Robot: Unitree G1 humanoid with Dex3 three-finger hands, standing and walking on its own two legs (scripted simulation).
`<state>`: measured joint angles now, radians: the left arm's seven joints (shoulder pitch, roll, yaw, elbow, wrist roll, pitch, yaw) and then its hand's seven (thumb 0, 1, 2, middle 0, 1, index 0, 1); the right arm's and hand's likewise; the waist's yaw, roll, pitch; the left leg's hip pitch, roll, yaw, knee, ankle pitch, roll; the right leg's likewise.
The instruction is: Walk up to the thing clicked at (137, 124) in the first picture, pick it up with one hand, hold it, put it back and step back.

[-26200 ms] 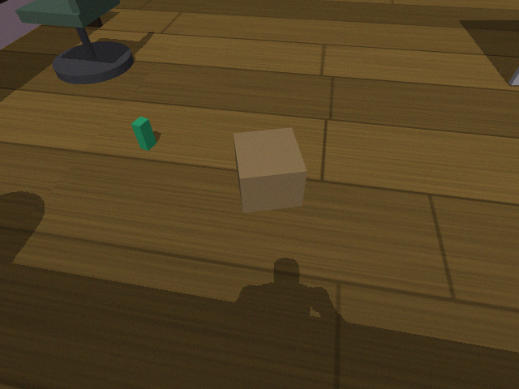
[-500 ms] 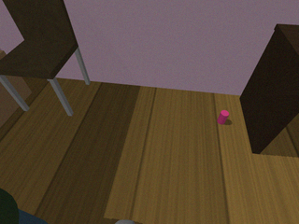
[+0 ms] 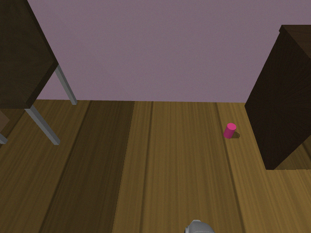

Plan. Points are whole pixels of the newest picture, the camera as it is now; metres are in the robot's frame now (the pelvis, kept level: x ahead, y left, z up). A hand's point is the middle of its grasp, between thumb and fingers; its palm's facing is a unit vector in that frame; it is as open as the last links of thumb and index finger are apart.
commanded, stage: walk up
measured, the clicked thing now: out of the picture -0.66 -0.54 -0.68
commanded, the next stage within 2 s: none
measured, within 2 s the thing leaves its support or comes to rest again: neither
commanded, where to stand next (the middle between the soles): +0.65 -0.01 m, yaw +1 degrees
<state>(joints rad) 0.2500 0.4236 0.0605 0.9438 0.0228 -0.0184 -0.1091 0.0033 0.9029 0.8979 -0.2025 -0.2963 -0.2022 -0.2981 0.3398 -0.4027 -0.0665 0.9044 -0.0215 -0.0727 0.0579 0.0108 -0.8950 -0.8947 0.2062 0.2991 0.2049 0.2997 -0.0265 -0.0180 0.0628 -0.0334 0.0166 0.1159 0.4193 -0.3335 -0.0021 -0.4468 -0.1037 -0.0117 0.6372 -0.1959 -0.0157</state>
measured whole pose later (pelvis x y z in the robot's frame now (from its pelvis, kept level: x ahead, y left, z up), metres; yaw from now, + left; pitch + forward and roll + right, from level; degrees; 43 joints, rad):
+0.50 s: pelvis +0.22 -0.01 -0.01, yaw +2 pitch -2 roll -1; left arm 0.37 0.43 0.05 0.84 0.01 -0.06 -0.06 0.00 0.90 0.90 -0.21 -0.30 -0.21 -0.30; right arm 0.24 -0.42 -0.07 0.87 -0.03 -0.06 0.07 0.01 -0.90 -0.90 0.20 0.30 0.20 0.30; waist 0.05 -0.01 0.08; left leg -0.41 0.05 0.07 0.57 -0.12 0.03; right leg -0.09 -0.04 -0.09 0.61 -0.46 -0.01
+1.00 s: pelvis +0.41 -0.04 -0.03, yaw -14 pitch -3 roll +1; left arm 0.38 0.44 0.07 0.78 0.01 -0.05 -0.02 0.00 0.90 0.90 -0.20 -0.30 -0.20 -0.30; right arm 0.18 -0.47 -0.10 0.76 -0.01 0.04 0.08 0.01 -0.90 -0.90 0.20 0.30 0.20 0.30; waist 0.05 0.12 0.09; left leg -0.32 0.06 0.03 1.12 -0.59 -0.01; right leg -0.46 -0.05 -0.04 0.81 -0.30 -0.02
